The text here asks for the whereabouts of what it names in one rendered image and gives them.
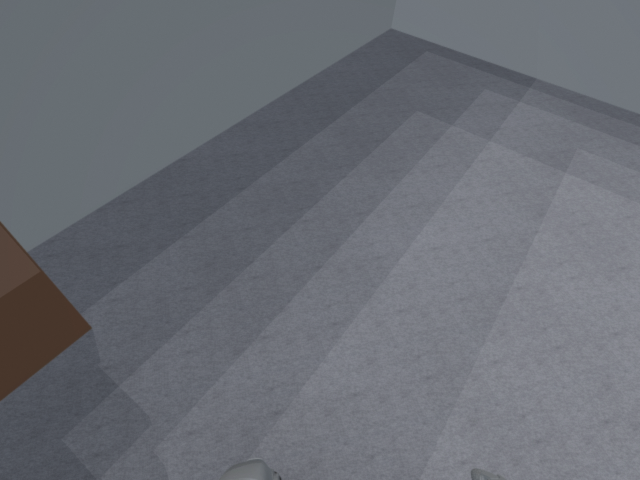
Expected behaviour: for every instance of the drawer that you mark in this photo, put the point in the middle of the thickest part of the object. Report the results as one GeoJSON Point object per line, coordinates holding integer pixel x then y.
{"type": "Point", "coordinates": [15, 265]}

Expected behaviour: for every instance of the cabinet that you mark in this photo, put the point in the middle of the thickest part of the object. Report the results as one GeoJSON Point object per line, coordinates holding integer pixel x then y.
{"type": "Point", "coordinates": [37, 323]}

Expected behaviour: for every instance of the robot left shin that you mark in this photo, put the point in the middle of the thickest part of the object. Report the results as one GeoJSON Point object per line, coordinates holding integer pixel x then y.
{"type": "Point", "coordinates": [257, 459]}

